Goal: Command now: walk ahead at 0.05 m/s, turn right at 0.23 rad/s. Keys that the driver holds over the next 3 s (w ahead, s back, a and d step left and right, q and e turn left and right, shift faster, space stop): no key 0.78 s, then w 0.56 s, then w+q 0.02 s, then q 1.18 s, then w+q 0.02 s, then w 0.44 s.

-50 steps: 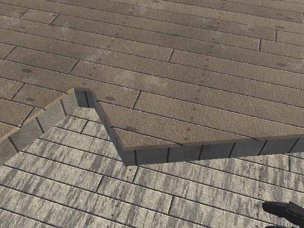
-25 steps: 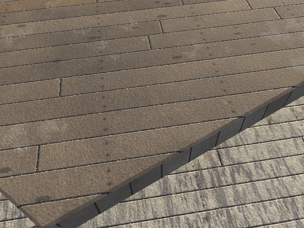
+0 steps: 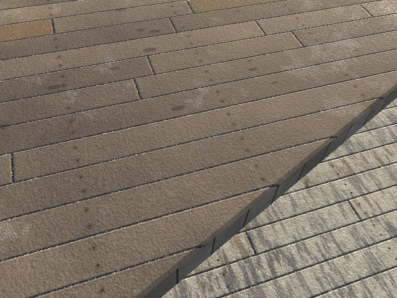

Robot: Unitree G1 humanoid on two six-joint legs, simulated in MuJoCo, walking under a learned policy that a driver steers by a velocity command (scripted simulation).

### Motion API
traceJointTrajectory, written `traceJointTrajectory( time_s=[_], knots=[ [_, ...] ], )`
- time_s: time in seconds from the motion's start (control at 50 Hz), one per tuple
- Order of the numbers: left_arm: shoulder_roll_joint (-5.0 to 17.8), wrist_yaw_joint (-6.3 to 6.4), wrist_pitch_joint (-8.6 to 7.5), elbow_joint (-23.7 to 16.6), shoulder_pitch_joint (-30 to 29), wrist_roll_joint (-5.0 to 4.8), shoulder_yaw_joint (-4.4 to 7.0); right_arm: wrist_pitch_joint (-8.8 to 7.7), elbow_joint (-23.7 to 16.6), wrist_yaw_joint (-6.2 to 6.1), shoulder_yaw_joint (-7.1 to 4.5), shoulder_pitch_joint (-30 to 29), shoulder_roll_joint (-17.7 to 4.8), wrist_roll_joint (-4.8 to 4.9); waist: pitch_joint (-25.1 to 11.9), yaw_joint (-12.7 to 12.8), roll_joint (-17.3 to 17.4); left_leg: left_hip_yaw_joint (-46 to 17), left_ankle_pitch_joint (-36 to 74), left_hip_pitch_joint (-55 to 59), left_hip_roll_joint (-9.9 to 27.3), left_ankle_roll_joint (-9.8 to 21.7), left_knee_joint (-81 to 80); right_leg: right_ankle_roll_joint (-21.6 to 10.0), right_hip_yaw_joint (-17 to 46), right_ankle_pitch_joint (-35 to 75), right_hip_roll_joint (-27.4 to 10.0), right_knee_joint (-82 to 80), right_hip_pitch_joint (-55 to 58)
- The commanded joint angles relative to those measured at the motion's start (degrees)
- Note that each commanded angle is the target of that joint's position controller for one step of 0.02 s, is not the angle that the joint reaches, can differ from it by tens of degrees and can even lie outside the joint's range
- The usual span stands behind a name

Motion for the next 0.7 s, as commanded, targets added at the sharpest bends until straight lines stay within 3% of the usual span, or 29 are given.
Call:
traceJointTrajectory(
  time_s=[0.02, 0.06, 0.12, 0.18, 0.22, 0.26, 0.28, 0.3, 0.32, 0.34, 0.38, 0.46, 0.7],
  knots=[
    [7.5, 1.88, 1.05, -2.7, 1.7, -1.77, 2.30, -2.21, -3.7, 0.81, -1.87, -2.7, -7.1, -0.01, -7.8, -0.3, 9.1, -19.0, 20.5, 12.5, 16.6, 9.0, -11.2, 4.5, 3.5, 0.4, -5.3, 12.0, -8.9],
    [4.8, 2.07, 1.68, -2.0, 2.2, -1.14, 1.79, -2.50, -2.7, 1.06, -1.15, -4.3, -4.9, 0.18, -6.5, 0.7, 9.7, -14.0, 15.8, 9.5, 12.9, 7.4, -13.0, 6.5, 1.8, 4.5, -6.5, 4.8, -4.8],
    [1.8, 1.79, 1.30, -2.1, -0.3, -0.81, 0.77, -2.07, -0.9, 0.97, -1.57, -2.7, -6.5, -0.02, -6.8, -1.0, 10.9, -12.5, 13.1, 10.5, 11.8, 8.0, -13.7, 7.6, -2.7, 5.5, -8.5, -6.4, -1.2],
    [2.6, 1.42, 0.95, -1.7, -2.2, -0.92, 0.82, -1.69, 0.2, 1.10, -2.13, -2.1, -8.7, 0.05, -6.9, -2.5, 10.1, -13.6, 8.0, 10.2, 12.3, 8.5, -13.7, 6.6, -4.0, 9.4, -9.5, -14.6, 1.6],
    [2.6, 1.27, 0.75, -0.6, -1.4, -0.84, 0.92, -1.51, 0.8, 1.20, -1.93, -3.5, -8.5, 0.28, -6.3, -1.4, 9.4, -13.4, 3.4, 8.1, 11.7, 7.8, -13.6, 5.5, -5.2, 15.3, -9.6, -21.6, 4.7],
    [2.8, 1.13, 0.44, 0.0, -1.7, -0.07, 0.82, -1.61, 1.9, 1.37, -1.44, -2.6, -7.4, 0.46, -5.7, -1.1, 8.0, -12.2, -0.7, 5.0, 10.0, 4.8, -13.6, 3.5, -5.1, 23.8, -10.1, -29.1, 9.4],
    [3.9, 1.22, 0.23, -0.4, -2.4, 0.52, 0.81, -2.07, 2.5, 1.60, -1.09, -1.8, -6.7, -0.13, -6.5, -1.4, 6.5, -11.3, -2.6, 3.1, 9.2, 2.7, -13.1, 2.4, -2.5, 28.2, -12.7, -28.1, 12.1],
    [6.1, 1.23, 0.13, -0.1, -2.4, 0.24, 1.30, -2.48, 2.6, 2.01, -1.22, -0.9, -7.0, -0.66, -6.6, -2.9, 2.5, -8.5, -5.9, 2.2, 6.5, 1.1, -12.9, 1.2, -2.4, 29.2, -13.8, -25.1, 11.8],
    [5.7, 0.79, -0.11, 1.1, -2.0, -0.18, 1.51, -2.50, 2.8, 1.96, -1.36, -2.1, -7.1, -0.51, -6.1, -2.3, 0.2, -5.2, -7.0, 4.4, 4.2, -0.3, -11.9, 0.3, -3.3, 22.7, -12.3, -24.6, 7.6],
    [3.7, 0.54, -0.55, 1.1, -2.7, 0.02, 1.01, -2.47, 2.8, 1.80, -1.23, -4.2, -6.9, -0.47, -5.3, -1.7, 0.5, -4.6, -5.9, 5.8, 4.0, -0.7, -10.3, 0.5, -3.0, 21.7, -12.1, -25.9, 5.4],
    [3.0, 0.42, -1.40, 1.7, -3.7, 0.45, 0.62, -2.04, 3.5, 1.44, -0.99, -4.2, -5.7, -0.23, -4.6, -2.4, -1.5, -3.5, -1.7, 7.0, 3.4, -0.4, -8.3, 1.1, -2.4, 24.1, -12.3, -27.2, 3.7],
    [3.1, 0.34, -2.38, 3.3, -3.1, 0.06, 0.30, -1.49, 5.8, 1.17, -1.01, -2.8, -5.6, -0.22, -4.6, -2.9, -1.4, -2.2, 3.4, 9.3, 2.8, -0.9, -6.4, 1.0, -2.2, 25.1, -12.1, -27.4, 2.3],
    [2.5, 0.42, -2.91, 8.3, -1.8, -0.05, -0.84, -0.64, 11.9, 0.26, -1.27, -3.0, -6.4, 0.26, -4.5, -2.4, 1.0, -2.0, 7.7, 10.5, 2.9, -2.3, -6.0, 0.1, -3.1, 27.9, -11.0, -28.1, 3.4]
  ],
)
